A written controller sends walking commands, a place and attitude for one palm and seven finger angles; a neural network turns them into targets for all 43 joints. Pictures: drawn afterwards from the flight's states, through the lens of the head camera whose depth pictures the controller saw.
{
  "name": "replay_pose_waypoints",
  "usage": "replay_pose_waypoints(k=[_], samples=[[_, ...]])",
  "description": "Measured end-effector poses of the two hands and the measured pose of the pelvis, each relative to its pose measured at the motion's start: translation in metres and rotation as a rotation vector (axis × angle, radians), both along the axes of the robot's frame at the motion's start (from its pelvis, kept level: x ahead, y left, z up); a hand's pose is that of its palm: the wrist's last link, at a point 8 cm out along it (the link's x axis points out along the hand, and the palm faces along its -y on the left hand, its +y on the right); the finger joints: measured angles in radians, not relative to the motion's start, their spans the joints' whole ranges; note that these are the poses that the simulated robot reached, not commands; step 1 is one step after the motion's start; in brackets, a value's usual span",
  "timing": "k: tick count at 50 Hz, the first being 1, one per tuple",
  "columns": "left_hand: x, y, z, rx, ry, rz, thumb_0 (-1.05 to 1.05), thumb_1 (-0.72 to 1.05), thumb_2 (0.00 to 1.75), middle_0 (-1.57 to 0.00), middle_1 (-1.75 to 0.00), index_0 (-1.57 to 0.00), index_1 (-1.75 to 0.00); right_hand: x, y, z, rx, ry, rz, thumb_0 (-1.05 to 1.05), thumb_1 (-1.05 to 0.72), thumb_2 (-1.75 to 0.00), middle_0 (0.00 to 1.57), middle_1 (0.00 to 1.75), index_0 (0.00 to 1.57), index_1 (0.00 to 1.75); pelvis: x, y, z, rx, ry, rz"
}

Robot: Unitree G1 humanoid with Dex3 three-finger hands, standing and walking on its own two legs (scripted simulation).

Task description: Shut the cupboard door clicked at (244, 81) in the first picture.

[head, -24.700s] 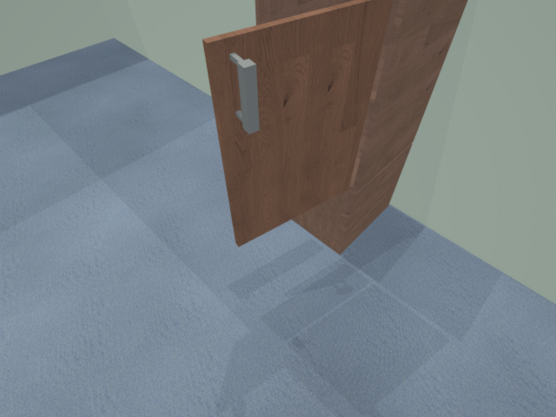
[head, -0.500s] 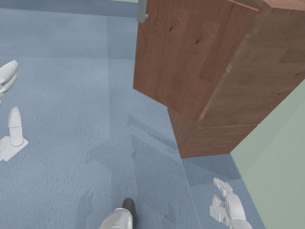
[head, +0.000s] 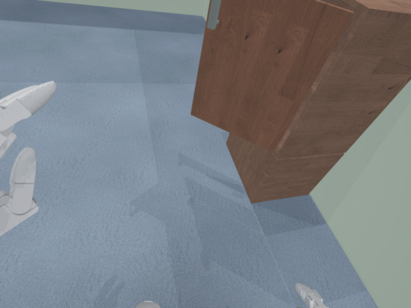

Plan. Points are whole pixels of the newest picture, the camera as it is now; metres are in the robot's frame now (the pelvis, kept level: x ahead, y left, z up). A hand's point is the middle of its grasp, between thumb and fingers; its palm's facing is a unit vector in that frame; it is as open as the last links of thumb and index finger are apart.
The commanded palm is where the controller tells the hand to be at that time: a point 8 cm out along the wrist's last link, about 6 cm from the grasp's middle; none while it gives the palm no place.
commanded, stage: stop stepping back and stand still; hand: left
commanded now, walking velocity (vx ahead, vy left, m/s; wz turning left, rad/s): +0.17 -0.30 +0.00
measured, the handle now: (217, 5) +0.96 +0.03 +0.20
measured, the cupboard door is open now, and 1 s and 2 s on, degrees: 49 49 49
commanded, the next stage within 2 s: let the arm hang, fingers relaxed in 1.50 s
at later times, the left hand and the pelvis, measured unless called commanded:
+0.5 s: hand out of the picture +0.06 +0.33 +0.26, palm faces +0.56 -0.65 -0.52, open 7.4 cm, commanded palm +0.03 +0.35 +0.23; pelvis -0.09 +0.04 +0.04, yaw +4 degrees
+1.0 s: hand out of the picture +0.15 +0.34 +0.26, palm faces +0.47 -0.59 -0.66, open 7.4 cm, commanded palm +0.10 +0.37 +0.23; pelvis -0.03 +0.06 +0.04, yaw +2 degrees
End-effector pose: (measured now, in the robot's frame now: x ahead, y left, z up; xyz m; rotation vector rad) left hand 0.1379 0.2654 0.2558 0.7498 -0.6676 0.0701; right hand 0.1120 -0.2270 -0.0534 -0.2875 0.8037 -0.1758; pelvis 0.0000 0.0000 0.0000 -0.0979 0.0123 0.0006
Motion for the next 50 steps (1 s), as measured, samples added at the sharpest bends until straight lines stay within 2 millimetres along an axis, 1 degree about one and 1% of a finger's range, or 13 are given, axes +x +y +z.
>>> replay_pose_waypoints(k=[4, 8, 10, 13, 17, 22, 25, 27, 30, 36, 39, 46, 50], samples=[[-0.010, 0.064, 0.020, -0.092, -0.115, 0.204, 0.00, 0.87, 0.90, -0.22, -0.31, -0.22, -0.31, -0.015, 0.035, -0.010, 0.033, 0.052, 0.002, 0.01, -0.90, -0.89, 0.20, 0.30, 0.20, 0.30, -0.026, 0.024, 0.011, 0.004, -0.043, -0.034], [-0.007, 0.111, 0.011, -0.326, -0.031, 0.364, 0.00, 0.88, 0.90, -0.21, -0.30, -0.21, -0.30, -0.035, 0.062, 0.014, 0.097, 0.066, 0.011, 0.02, -0.90, -0.89, 0.20, 0.30, 0.20, 0.30, -0.045, 0.029, 0.040, -0.012, -0.045, -0.011], [-0.011, 0.109, -0.004, -0.433, 0.071, 0.374, 0.01, 0.89, 0.90, -0.20, -0.30, -0.20, -0.30, -0.042, 0.066, 0.030, 0.113, 0.058, 0.009, 0.02, -0.90, -0.89, 0.20, 0.30, 0.20, 0.30, -0.052, 0.032, 0.054, -0.019, -0.038, -0.001], [-0.029, 0.081, -0.026, -0.514, 0.251, 0.312, 0.01, 0.89, 0.90, -0.20, -0.30, -0.19, -0.30, -0.047, 0.064, 0.051, 0.095, 0.040, 0.012, 0.01, -0.90, -0.89, 0.21, 0.30, 0.20, 0.30, -0.061, 0.034, 0.069, -0.021, -0.023, 0.013], [-0.069, 0.049, -0.021, -0.428, 0.352, 0.217, 0.02, 0.89, 0.90, -0.20, -0.30, -0.20, -0.30, -0.043, 0.050, 0.065, 0.020, -0.003, 0.039, 0.01, -0.90, -0.89, 0.21, 0.30, 0.20, 0.30, -0.072, 0.032, 0.070, -0.004, 0.002, 0.054], [-0.111, 0.061, 0.008, -0.157, 0.182, 0.315, 0.01, 0.88, 0.90, -0.22, -0.30, -0.21, -0.30, -0.027, 0.030, 0.032, -0.015, -0.054, 0.072, 0.01, -0.90, -0.89, 0.20, 0.30, 0.20, 0.30, -0.096, 0.032, 0.034, 0.078, 0.030, 0.067], [-0.122, 0.090, 0.025, -0.169, 0.063, 0.431, 0.01, 0.88, 0.90, -0.22, -0.30, -0.22, -0.30, -0.031, 0.032, 0.020, 0.019, -0.013, 0.043, 0.01, -0.91, -0.89, 0.20, 0.30, 0.20, 0.30, -0.091, 0.037, 0.035, 0.065, 0.007, 0.070], [-0.121, 0.111, 0.021, -0.250, 0.034, 0.520, 0.01, 0.88, 0.90, -0.22, -0.30, -0.21, -0.30, -0.035, 0.036, 0.019, 0.051, -0.008, 0.023, 0.01, -0.91, -0.89, 0.20, 0.30, 0.20, 0.30, -0.083, 0.040, 0.040, 0.096, 0.006, 0.046], [-0.102, 0.130, -0.006, -0.407, 0.082, 0.608, 0.00, 0.88, 0.90, -0.21, -0.30, -0.20, -0.30, -0.036, 0.044, 0.014, 0.066, -0.004, 0.027, 0.01, -0.91, -0.89, 0.20, 0.30, 0.20, 0.30, -0.074, 0.048, 0.043, 0.124, -0.004, 0.043], [-0.040, 0.103, -0.059, -0.512, 0.239, 0.433, 0.01, 0.89, 0.90, -0.20, -0.30, -0.19, -0.30, -0.023, 0.065, -0.006, 0.057, 0.001, 0.036, 0.01, -0.91, -0.89, 0.20, 0.30, 0.20, 0.30, -0.064, 0.070, 0.025, 0.141, -0.030, 0.070], [-0.025, 0.086, -0.047, -0.381, 0.273, 0.304, 0.02, 0.89, 0.90, -0.20, -0.30, -0.20, -0.30, -0.019, 0.077, 0.000, 0.097, -0.025, 0.016, 0.02, -0.91, -0.89, 0.20, 0.30, 0.20, 0.30, -0.064, 0.067, 0.027, 0.153, -0.035, 0.053], [-0.032, 0.082, 0.030, 0.013, 0.180, 0.320, 0.01, 0.88, 0.90, -0.22, -0.30, -0.21, -0.30, -0.015, 0.086, -0.010, 0.190, 0.022, 0.039, 0.01, -0.90, -0.89, 0.20, 0.30, 0.20, 0.30, -0.048, 0.057, 0.034, 0.101, -0.014, 0.063], [-0.034, 0.105, 0.028, -0.047, 0.223, 0.475, 0.01, 0.88, 0.90, -0.21, -0.30, -0.21, -0.30, -0.009, 0.076, -0.017, 0.202, 0.083, 0.018, 0.01, -0.90, -0.89, 0.20, 0.30, 0.20, 0.30, -0.029, 0.061, 0.043, 0.112, 0.012, 0.037]])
